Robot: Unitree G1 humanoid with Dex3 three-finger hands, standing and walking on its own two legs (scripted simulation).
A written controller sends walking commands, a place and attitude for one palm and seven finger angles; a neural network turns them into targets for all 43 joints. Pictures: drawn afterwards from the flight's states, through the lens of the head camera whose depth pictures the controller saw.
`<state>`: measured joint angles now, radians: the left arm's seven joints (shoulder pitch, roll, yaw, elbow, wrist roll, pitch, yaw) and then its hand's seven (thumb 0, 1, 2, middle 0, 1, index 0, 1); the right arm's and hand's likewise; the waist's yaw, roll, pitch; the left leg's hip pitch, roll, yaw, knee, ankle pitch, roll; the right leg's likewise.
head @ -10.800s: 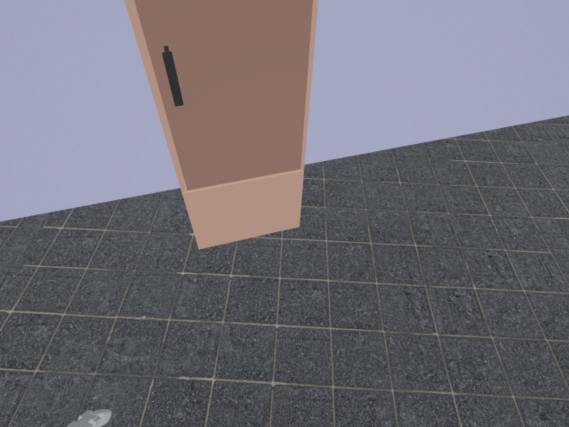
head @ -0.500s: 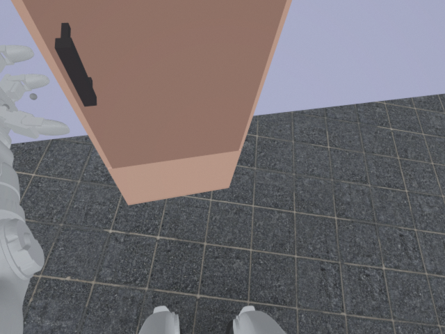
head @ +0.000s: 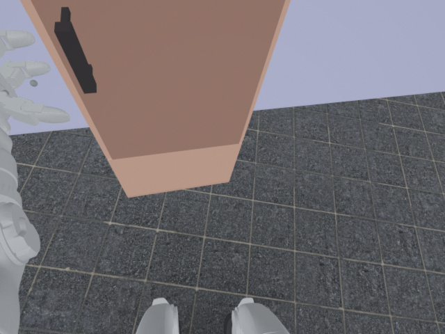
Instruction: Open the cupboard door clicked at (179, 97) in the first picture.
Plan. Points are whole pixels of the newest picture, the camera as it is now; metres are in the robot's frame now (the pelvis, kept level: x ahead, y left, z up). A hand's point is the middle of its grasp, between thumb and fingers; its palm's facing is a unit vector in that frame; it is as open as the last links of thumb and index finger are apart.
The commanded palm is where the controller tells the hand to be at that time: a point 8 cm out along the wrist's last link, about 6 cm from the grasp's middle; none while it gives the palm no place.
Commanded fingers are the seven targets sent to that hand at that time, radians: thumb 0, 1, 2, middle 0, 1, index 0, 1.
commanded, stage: slide the fingers in behind the handle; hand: left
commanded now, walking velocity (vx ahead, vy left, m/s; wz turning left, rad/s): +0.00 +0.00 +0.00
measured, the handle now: (78, 53) +0.59 +0.22 +0.09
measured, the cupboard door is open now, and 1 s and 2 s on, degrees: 0 0 0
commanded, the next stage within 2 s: close the thumb around the handle in 1.64 s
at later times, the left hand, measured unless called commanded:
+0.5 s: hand (56, 76) +0.53 +0.24 +0.10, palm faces +0.12 -0.99 -0.01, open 14.0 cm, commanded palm +0.50 +0.28 +0.09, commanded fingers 0.00 -0.50 0.30 -0.30 -1.20 -0.30 -1.20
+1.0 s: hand (77, 76) +0.53 +0.21 +0.10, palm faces +0.13 -0.99 -0.02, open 14.0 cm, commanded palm +0.50 +0.24 +0.09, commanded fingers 0.00 -0.50 0.30 -0.30 -1.20 -0.30 -1.20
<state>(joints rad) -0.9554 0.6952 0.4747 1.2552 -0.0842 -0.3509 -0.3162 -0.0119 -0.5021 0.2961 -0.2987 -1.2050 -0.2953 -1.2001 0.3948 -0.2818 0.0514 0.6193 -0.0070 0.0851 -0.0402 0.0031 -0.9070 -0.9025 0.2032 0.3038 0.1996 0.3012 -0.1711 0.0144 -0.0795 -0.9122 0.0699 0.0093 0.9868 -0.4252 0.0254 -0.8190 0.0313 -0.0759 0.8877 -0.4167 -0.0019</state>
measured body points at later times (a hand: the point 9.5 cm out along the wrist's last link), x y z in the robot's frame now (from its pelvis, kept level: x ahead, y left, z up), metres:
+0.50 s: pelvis +0.01 +0.00 +0.00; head +0.14 +0.03 +0.43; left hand +0.51 +0.30 +0.10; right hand -0.01 -0.26 -0.10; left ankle +0.02 +0.10 -0.68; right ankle +0.00 -0.13 -0.68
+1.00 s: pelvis +0.01 +0.00 +0.00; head +0.13 +0.02 +0.43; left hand +0.51 +0.27 +0.10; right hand +0.01 -0.27 -0.11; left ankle +0.02 +0.10 -0.68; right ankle +0.00 -0.13 -0.68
